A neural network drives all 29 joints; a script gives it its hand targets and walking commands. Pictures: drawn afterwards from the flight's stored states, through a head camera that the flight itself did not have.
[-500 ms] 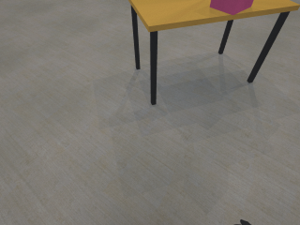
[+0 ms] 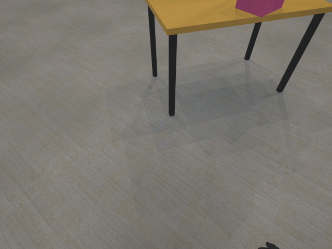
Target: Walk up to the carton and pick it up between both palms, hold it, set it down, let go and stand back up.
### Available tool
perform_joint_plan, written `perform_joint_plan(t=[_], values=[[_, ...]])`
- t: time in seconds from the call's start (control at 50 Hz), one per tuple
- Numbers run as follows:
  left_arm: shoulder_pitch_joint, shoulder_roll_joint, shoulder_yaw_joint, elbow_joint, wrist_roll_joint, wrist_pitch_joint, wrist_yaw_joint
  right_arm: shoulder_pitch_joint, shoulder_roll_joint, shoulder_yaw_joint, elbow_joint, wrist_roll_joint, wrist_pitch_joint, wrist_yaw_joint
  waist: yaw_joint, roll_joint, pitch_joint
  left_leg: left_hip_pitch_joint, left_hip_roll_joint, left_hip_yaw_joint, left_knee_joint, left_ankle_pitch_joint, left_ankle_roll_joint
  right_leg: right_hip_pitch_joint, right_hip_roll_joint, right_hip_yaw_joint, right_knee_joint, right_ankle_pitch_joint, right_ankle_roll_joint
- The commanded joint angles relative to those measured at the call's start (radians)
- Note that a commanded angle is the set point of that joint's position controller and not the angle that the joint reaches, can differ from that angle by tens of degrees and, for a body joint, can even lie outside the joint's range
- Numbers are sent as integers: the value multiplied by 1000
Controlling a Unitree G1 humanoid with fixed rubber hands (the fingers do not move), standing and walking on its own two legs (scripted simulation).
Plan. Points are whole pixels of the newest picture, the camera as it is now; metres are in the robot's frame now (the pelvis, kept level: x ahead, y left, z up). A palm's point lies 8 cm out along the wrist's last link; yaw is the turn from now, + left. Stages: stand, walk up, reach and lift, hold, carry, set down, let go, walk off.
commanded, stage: stand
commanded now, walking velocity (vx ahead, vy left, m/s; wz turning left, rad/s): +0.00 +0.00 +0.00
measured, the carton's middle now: out of the picture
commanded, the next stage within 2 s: walk up in 0.38 s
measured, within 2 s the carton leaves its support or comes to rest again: neither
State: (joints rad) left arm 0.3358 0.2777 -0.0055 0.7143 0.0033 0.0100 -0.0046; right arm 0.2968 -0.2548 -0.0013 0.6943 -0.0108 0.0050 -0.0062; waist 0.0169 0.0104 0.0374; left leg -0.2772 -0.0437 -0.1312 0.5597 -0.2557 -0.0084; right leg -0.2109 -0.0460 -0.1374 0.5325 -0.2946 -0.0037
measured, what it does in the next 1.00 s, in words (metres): lifts its right foot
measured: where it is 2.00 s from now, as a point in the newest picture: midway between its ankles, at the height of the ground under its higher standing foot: (200, 189)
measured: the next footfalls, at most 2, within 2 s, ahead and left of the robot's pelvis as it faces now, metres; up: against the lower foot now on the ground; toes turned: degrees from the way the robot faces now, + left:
right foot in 1.24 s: +0.41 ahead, -0.21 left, +0.00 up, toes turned +2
left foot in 1.62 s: +0.51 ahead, +0.01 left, +0.00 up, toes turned +19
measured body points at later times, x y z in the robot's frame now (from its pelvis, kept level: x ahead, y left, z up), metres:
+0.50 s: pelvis +0.00 +0.00 +0.00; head +0.01 +0.00 +0.45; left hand +0.07 +0.26 -0.12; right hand +0.11 -0.25 -0.11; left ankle +0.03 +0.12 -0.73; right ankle +0.00 -0.11 -0.73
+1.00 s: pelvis +0.10 +0.00 +0.00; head +0.09 +0.04 +0.45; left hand +0.14 +0.29 -0.14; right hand +0.15 -0.28 -0.10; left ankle +0.06 +0.12 -0.73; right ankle +0.16 -0.14 -0.66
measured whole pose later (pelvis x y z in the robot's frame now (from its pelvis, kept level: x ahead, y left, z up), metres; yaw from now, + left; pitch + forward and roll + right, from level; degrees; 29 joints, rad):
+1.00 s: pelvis +0.10 +0.00 +0.00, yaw +8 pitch -3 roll +1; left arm 0.33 0.36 0.06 0.71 0.06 0.07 -0.09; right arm 0.48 -0.24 -0.05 0.73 -0.07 -0.05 -0.06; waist -0.01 -0.11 0.02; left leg -0.19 0.00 0.00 0.56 -0.33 0.03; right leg -0.57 -0.11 -0.02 1.15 -0.33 0.03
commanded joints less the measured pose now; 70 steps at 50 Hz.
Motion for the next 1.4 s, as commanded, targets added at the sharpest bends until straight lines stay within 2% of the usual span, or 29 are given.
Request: perform_joint_plan(t=[0.0,0.54,0.56,0.58,0.6,0.62,0.64,0.66,0.7,0.72,0.74,0.76,0.78,0.8,0.82,0.84,0.88,0.94,1.1,1.16,1.18,1.2,1.22,1.24,1.26,1.28,1.3,1.34,1.38], values=[[22,137,42,-77,-1,-20,6,0,-130,-39,-87,0,-23,-6,1,5,-28,-25,86,-71,-85,141,26,19,-100,109,-108,34,-46],[23,139,42,-80,-1,-17,5,1,-133,-40,-93,-1,-21,-6,1,3,-24,-36,82,-79,-75,146,24,22,-106,95,-104,25,-49],[28,224,104,-99,69,-12,-20,123,-177,-87,-78,-38,-23,-7,4,-114,-87,-104,100,-157,-52,-423,100,67,-88,120,-11,-513,-83],[37,220,113,-102,74,-9,-28,94,-219,-105,-89,-45,-21,-9,24,-88,17,-262,107,-186,-54,-561,104,37,-122,203,-23,-643,-112],[83,206,108,-90,62,-13,-36,22,-198,-103,-114,-40,-23,-7,65,-70,98,-386,105,-142,-18,-511,92,58,-169,269,-79,-646,-141],[136,209,109,-64,48,-19,-40,-45,-158,-95,-140,-26,-30,-3,108,-110,123,-481,62,-7,81,-356,62,147,-241,335,-200,-638,-181],[138,235,115,-37,42,-26,-37,-80,-113,-84,-161,-13,-41,2,119,-176,119,-503,20,166,209,-196,40,199,-345,404,-336,-617,-224],[104,244,118,-29,52,-31,-33,-86,-107,-83,-167,-24,-48,5,103,-143,104,-469,89,168,261,-227,44,179,-400,413,-357,-546,-246],[55,233,108,-14,55,-29,-37,-33,-113,-104,-161,-14,-49,17,62,-76,93,-251,103,149,216,-247,57,4,-334,271,-325,-502,-222],[-14,232,105,-16,56,-22,-42,50,-93,-110,-140,-6,-54,22,11,-73,76,-73,85,168,125,-175,66,-107,-269,154,-261,-473,-186],[-102,226,101,-24,58,-13,-48,189,-86,-122,-98,-3,-61,21,-69,-59,38,167,65,182,38,-67,76,-252,-204,43,-126,-489,-142],[-133,177,86,-33,62,-4,-52,332,-124,-144,-49,-10,-65,9,-137,62,-6,374,58,96,-15,-89,86,-396,-127,-48,128,-485,-96],[-131,100,58,-78,58,3,-61,437,-216,-164,-29,-39,-64,-15,-174,286,-18,434,231,-317,-193,-420,151,-567,-18,-78,522,-430,-39],[-116,131,71,-114,49,17,-66,434,-242,-147,-43,-61,-57,-42,-155,168,12,367,397,-677,-374,-698,218,-636,-25,115,648,-335,-20],[-78,178,81,-107,43,34,-68,348,-270,-154,-50,-67,-48,-70,-104,44,37,300,444,-690,-405,-835,252,-648,-51,164,693,-290,-7],[-89,172,77,-125,43,41,-71,261,-272,-150,-69,-74,-50,-83,-79,31,82,250,443,-625,-379,-787,273,-684,-81,168,740,-224,7],[-90,178,80,-126,61,36,-70,171,-215,-120,-78,-66,-64,-81,-51,12,104,145,388,-435,-347,-562,251,-621,-116,194,689,-106,30],[-28,139,76,-106,57,33,-93,138,-209,-108,-48,-59,-95,-63,-17,115,109,45,298,-211,-364,-299,216,-506,-110,182,626,25,49],[-145,91,73,-166,40,4,-107,159,-217,-107,-20,-48,-108,-42,-41,126,126,76,273,8,-300,73,195,-370,-119,120,252,197,17],[-66,89,90,-150,43,-9,-96,126,-238,-115,-46,-57,-90,-42,-8,136,90,37,299,35,-220,103,181,-163,-94,90,171,145,-19],[1,104,103,-134,44,-14,-89,109,-236,-113,-58,-60,-83,-41,29,115,65,2,297,50,-132,138,176,-51,-74,73,150,102,-32],[134,139,128,-95,48,-24,-76,98,-218,-100,-65,-58,-74,-39,104,25,5,-65,250,87,80,172,157,142,-45,58,97,90,-48],[288,212,155,-46,52,-35,-58,164,-140,-71,-70,-56,-69,-31,166,-161,-121,-130,153,151,427,84,109,348,-46,71,86,41,-70],[323,301,164,-48,58,-42,-47,245,-40,-34,-111,-42,-62,-22,163,-406,-179,-348,29,151,671,-322,73,450,-238,376,5,-79,-118],[189,368,162,-119,36,-28,-38,246,-69,-56,-154,-9,-53,-30,117,-439,-192,-404,-19,73,801,-407,51,309,-386,773,-293,-367,-227],[69,328,147,-133,8,-17,-31,146,-125,-67,-167,-15,-43,-37,95,-285,-85,-377,45,7,869,-305,56,133,-387,796,-392,-559,-234],[25,281,131,-131,3,-14,-24,98,-125,-70,-161,-18,-39,-37,73,-223,21,-386,71,21,871,-240,51,55,-357,668,-356,-496,-202],[-15,205,108,-127,26,-14,-16,121,-126,-82,-112,-21,-30,-37,29,-161,90,-317,122,58,743,-174,39,-64,-297,392,-259,-246,-213],[-7,145,84,-111,38,-23,-23,141,-112,-90,-96,-23,-29,-29,12,-128,59,-232,106,75,633,-161,23,-109,-244,261,-235,-111,-212]])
